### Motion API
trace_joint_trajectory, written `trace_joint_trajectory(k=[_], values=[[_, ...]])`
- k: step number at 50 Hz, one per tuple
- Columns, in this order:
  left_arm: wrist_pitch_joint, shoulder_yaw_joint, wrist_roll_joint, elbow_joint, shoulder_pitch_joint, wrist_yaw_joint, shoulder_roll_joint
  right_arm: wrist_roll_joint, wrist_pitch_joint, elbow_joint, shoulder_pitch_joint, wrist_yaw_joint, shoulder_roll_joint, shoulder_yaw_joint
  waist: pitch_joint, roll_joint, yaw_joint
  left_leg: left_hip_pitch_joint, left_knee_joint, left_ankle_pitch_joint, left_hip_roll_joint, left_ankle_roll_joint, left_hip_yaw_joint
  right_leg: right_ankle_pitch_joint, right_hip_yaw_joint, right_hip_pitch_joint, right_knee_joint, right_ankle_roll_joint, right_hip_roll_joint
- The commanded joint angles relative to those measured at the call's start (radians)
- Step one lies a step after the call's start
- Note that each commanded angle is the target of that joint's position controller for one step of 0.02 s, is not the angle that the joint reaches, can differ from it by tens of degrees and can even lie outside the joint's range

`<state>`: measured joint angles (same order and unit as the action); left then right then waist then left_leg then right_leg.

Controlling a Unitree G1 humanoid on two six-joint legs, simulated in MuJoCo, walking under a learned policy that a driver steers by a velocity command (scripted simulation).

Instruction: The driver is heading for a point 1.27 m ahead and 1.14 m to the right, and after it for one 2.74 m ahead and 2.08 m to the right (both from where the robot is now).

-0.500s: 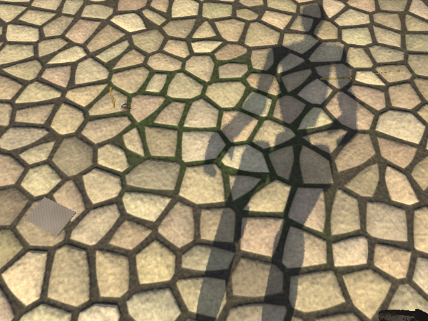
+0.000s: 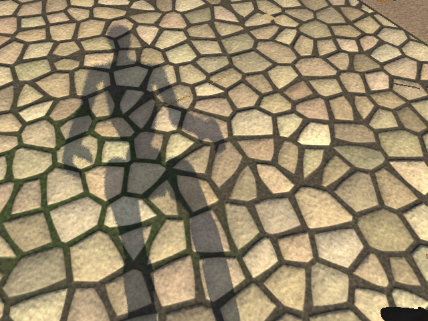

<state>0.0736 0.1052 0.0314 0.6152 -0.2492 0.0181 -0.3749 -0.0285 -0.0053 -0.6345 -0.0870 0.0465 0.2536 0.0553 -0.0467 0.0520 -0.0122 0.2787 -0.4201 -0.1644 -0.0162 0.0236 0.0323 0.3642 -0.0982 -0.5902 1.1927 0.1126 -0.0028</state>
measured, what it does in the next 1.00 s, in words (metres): steps on the spot, turning right: right foot, then left foot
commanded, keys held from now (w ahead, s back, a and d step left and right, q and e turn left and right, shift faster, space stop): e+shift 0.96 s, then q+shift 0.04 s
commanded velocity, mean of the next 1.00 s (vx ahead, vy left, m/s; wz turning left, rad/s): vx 0.01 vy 0.00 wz -0.98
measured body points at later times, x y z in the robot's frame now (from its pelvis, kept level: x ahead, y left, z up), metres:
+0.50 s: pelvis +0.01 -0.06 +0.00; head +0.05 -0.11 +0.45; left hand +0.29 +0.14 -0.06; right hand +0.04 -0.40 -0.10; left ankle +0.11 +0.09 -0.66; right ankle -0.01 -0.15 -0.74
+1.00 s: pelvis +0.06 -0.04 +0.00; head +0.09 -0.08 +0.45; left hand +0.39 +0.00 -0.09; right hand -0.08 -0.33 -0.09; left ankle +0.16 +0.02 -0.74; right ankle -0.07 -0.13 -0.67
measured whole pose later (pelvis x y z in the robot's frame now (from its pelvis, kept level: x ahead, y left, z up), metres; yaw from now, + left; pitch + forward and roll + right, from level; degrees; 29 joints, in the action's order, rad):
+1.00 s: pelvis +0.06 -0.04 +0.00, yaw -57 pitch +2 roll +1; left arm 0.07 0.10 0.02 0.60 -0.21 0.01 -0.35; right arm -0.02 0.01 -0.66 -0.13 0.04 0.27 0.07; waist -0.07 0.04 0.01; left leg 0.23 -0.40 -0.21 0.03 0.02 0.12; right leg 0.38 -0.04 -0.56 1.06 0.11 -0.07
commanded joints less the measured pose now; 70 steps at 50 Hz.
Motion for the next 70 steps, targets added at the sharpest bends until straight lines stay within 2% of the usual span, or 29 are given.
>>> trace_joint_trajectory(k=[1, 9, 13, 14, 15, 16, 17, 19, 22, 26, 32, 35, 36, 37, 38, 39, 40, 43, 47, 53, 56, 57, 58, 59, 60, 62, 64, 66, 70], values=[[-0.018, 0.004, -0.001, -0.106, 0.051, -0.007, -0.042, -0.005, 0.002, 0.045, -0.028, 0.008, 0.162, 0.045, 0.102, -0.194, 0.046, -0.224, 0.13, 0.259, 0.271, 0.213, -0.147, -0.024, 0.058, -0.124, -0.046, 0.03, -0.07], [0.001, 0.002, -0.007, -0.114, 0.081, -0.034, -0.026, 0.028, -0.004, 0.016, -0.005, -0.033, 0.225, 0.08, 0.132, -0.216, 0.033, -0.196, 0.092, 0.286, 0.341, 0.175, 0.026, -0.035, 0.156, 0.121, -0.382, -0.043, -0.082], [0.017, 0.034, -0.006, -0.082, -0.011, -0.038, -0.054, 0.062, -0.012, -0.021, -0.037, -0.047, 0.19, 0.082, 0.154, -0.158, -0.031, -0.113, -0.123, 0.19, 0.317, 0.04, 0.126, -0.208, 0.17, 0.39, -0.712, -0.151, -0.021], [0.011, 0.072, -0.005, -0.066, -0.096, -0.02, -0.162, 0.041, -0.013, -0.023, -0.075, -0.053, 0.146, 0.071, 0.153, 0.056, -0.048, 0.12, -0.376, -0.068, 0.218, -0.05, 0.199, -0.558, -0.047, 0.6, -0.797, -0.227, -0.134], [-0.004, 0.088, -0.023, -0.095, -0.069, -0.01, -0.297, -0.001, -0.016, 0.063, -0.036, -0.052, 0.097, 0.048, 0.172, 0.342, 0.003, 0.478, -0.645, -0.526, 0.068, -0.129, 0.141, -0.789, -0.456, 0.72, -0.78, -0.43, -0.365], [-0.038, 0.076, -0.052, -0.112, -0.062, -0.025, -0.226, -0.005, -0.018, 0.073, 0.071, -0.039, 0.152, 0.062, 0.243, 0.173, -0.087, 0.507, -0.787, -0.505, 0.049, -0.114, -0.053, -0.674, -0.45, 0.664, -0.818, -0.479, -0.369], [-0.06, 0.06, -0.051, -0.096, -0.039, -0.027, -0.199, 0.019, -0.017, 0.081, 0.101, -0.03, 0.164, 0.065, 0.197, 0.127, -0.062, 0.509, -0.798, -0.412, 0.054, -0.082, -0.09, -0.563, -0.372, 0.614, -0.839, -0.43, -0.317], [-0.06, 0.04, -0.008, -0.102, 0.066, -0.009, -0.137, 0.012, -0.014, 0.054, 0.05, -0.008, 0.181, 0.073, 0.136, 0.071, 0.002, 0.493, -0.728, -0.259, 0.07, -0.068, -0.117, -0.469, -0.284, 0.53, -0.836, -0.344, -0.24], [-0.047, 0.027, -0.02, -0.117, 0.112, 0.01, -0.122, 0.01, -0.018, 0.028, -0.007, -0.015, 0.165, 0.071, 0.17, 0.077, 0.037, 0.371, -0.682, -0.15, 0.014, -0.087, -0.111, -0.524, -0.243, 0.441, -0.818, -0.325, -0.174], [-0.041, 0.035, -0.01, -0.107, 0.094, 0.021, -0.143, 0.021, -0.019, 0.033, 0.03, -0.023, 0.129, 0.054, 0.164, 0.085, 0.017, 0.332, -0.467, -0.119, -0.041, -0.105, -0.137, -0.437, -0.313, 0.44, -0.793, -0.312, -0.139], [-0.03, 0.039, -0.008, -0.115, 0.115, 0.014, -0.15, 0.031, -0.033, 0.037, 0.037, -0.041, 0.148, 0.057, 0.156, 0.141, 0.002, 0.195, -0.251, -0.142, -0.076, -0.089, -0.177, -0.403, -0.468, 0.406, -0.755, -0.297, -0.112], [-0.025, 0.035, 0.003, -0.126, 0.156, 0.012, -0.136, 0.035, -0.044, 0.02, -0.028, -0.048, 0.167, 0.07, 0.158, 0.149, 0.037, 0.024, -0.024, -0.045, -0.06, -0.064, -0.162, -0.377, -0.508, 0.368, -0.71, -0.26, -0.063], [-0.024, 0.026, 0.006, -0.129, 0.149, 0.012, -0.108, 0.031, -0.044, 0.011, -0.055, -0.044, 0.19, 0.08, 0.172, 0.104, 0.041, -0.097, 0.065, 0.059, 0.013, -0.038, -0.185, -0.238, -0.475, 0.304, -0.65, -0.222, -0.019], [-0.022, 0.005, -0.007, -0.111, 0.047, 0.007, -0.031, 0.017, -0.034, 0.028, -0.036, -0.037, 0.241, 0.087, 0.226, -0.122, -0.02, -0.24, 0.081, 0.152, 0.234, 0.045, -0.37, 0.154, -0.325, 0.195, -0.439, -0.167, 0.092], [-0.031, 0.018, -0.001, -0.139, 0.046, 0.007, -0.077, -0.018, -0.027, 0.029, -0.032, -0.038, 0.257, 0.086, 0.154, -0.335, -0.039, -0.196, 0.138, 0.213, 0.378, 0.196, -0.602, 0.3, -0.16, -0.001, -0.244, -0.116, 0.168], [-0.038, 0.042, -0.009, -0.118, 0.034, 0.005, -0.162, -0.014, -0.03, 0.048, -0.003, -0.034, 0.213, 0.078, 0.12, -0.276, -0.036, -0.159, 0.141, 0.162, 0.414, 0.238, -0.585, 0.237, -0.131, -0.039, -0.088, -0.078, 0.073], [-0.034, 0.053, -0.003, -0.096, 0.038, 0.004, -0.185, -0.004, -0.027, 0.059, 0.033, -0.023, 0.165, 0.064, 0.09, -0.214, -0.033, -0.124, 0.133, 0.09, 0.349, 0.206, -0.455, 0.156, -0.101, -0.043, -0.031, -0.06, 0.041], [-0.013, 0.036, 0.0, -0.079, 0.03, 0.001, -0.11, 0.014, -0.008, 0.067, 0.049, 0.007, 0.145, 0.05, 0.055, -0.172, -0.013, -0.112, 0.135, 0.091, 0.249, 0.165, -0.23, 0.02, -0.012, -0.077, 0.077, -0.018, -0.004], [-0.02, 0.012, 0.002, -0.124, 0.12, -0.008, -0.053, -0.001, 0.006, 0.04, -0.049, 0.012, 0.179, 0.061, 0.086, -0.196, 0.061, -0.247, 0.143, 0.192, 0.283, 0.2, -0.127, -0.004, 0.061, -0.122, -0.066, 0.013, -0.071], [-0.03, -0.017, -0.028, -0.102, 0.085, -0.011, 0.003, 0.037, 0.009, 0.007, -0.044, -0.041, 0.222, 0.066, 0.148, -0.208, 0.04, -0.182, 0.084, 0.378, 0.293, 0.222, -0.075, 0.059, 0.107, 0.183, -0.424, -0.033, -0.013], [-0.032, -0.024, -0.038, -0.031, -0.022, -0.012, 0.026, 0.069, -0.009, -0.033, -0.044, -0.065, 0.125, 0.017, 0.147, -0.176, -0.03, -0.045, 0.006, 0.263, 0.235, 0.122, -0.061, -0.267, 0.105, 0.532, -0.906, -0.097, 0.005], [-0.032, -0.012, -0.042, -0.031, -0.052, -0.001, -0.04, 0.045, -0.022, -0.041, -0.098, -0.079, 0.095, 0.0, 0.192, -0.101, -0.01, 0.055, -0.046, 0.093, 0.182, 0.031, -0.042, -0.463, -0.008, 0.71, -0.864, -0.117, -0.105], [-0.025, 0.0, -0.058, -0.055, -0.049, 0.016, -0.125, -0.003, -0.032, -0.027, -0.134, -0.096, 0.056, -0.02, 0.228, 0.144, 0.025, 0.211, -0.206, -0.361, 0.107, -0.056, 0.005, -0.86, -0.18, 0.81, -0.758, -0.208, -0.336], [-0.031, 0.006, -0.075, -0.053, 0.017, 0.014, -0.121, 0.033, -0.023, -0.014, -0.098, -0.083, 0.124, 0.004, 0.216, 0.189, -0.008, 0.201, -0.338, -0.469, 0.085, -0.085, -0.01, -0.649, -0.18, 0.592, -0.798, -0.355, -0.389], [-0.044, 0.02, -0.066, -0.056, -0.005, 0.008, -0.135, 0.063, -0.012, -0.02, -0.074, -0.069, 0.211, 0.03, 0.167, 0.157, -0.055, 0.275, -0.524, -0.448, 0.072, -0.088, 0.004, -0.281, -0.179, 0.583, -0.885, -0.374, -0.348], [-0.079, 0.012, -0.026, -0.022, -0.022, 0.01, -0.105, 0.074, 0.011, -0.028, -0.079, -0.056, 0.217, 0.052, 0.07, 0.192, -0.062, 0.459, -0.707, -0.33, 0.105, -0.063, -0.05, 0.295, -0.201, 0.566, -1.004, -0.304, -0.328], [-0.116, -0.006, -0.024, -0.005, -0.005, 0.016, -0.05, 0.07, 0.013, -0.02, -0.08, -0.051, 0.183, 0.052, -0.003, 0.152, -0.045, 0.541, -0.753, -0.189, 0.115, -0.061, -0.082, 0.329, -0.173, 0.555, -1.069, -0.264, -0.328], [-0.145, -0.011, -0.035, 0.006, -0.01, 0.019, -0.017, 0.066, -0.003, -0.019, -0.092, -0.053, 0.15, 0.051, 0.003, 0.107, -0.034, 0.593, -0.782, -0.085, 0.129, -0.059, -0.086, 0.229, -0.092, 0.608, -1.082, -0.245, -0.327], [-0.169, 0.0, -0.045, 0.031, -0.034, 0.017, -0.023, 0.068, -0.009, 0.009, -0.08, -0.066, 0.114, 0.045, -0.014, 0.057, -0.027, 0.645, -0.755, 0.007, 0.155, -0.072, -0.094, 0.11, 0.042, 0.632, -1.102, -0.246, -0.34]])
Keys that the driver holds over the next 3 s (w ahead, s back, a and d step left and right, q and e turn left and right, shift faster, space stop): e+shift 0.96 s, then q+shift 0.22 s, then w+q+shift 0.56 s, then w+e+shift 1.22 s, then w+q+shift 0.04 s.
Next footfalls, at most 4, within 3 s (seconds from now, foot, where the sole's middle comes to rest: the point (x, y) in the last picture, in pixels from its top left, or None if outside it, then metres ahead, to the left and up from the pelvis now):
0.26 right None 0.02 -0.16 -0.78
0.72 left None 0.18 -0.01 -0.78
1.14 right None -0.05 -0.18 -0.78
1.72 left None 0.42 -0.17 -0.78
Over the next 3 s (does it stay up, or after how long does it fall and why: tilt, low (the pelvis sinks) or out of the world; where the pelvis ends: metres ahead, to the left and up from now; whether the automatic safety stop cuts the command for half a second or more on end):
stays up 1.09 -0.74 -0.03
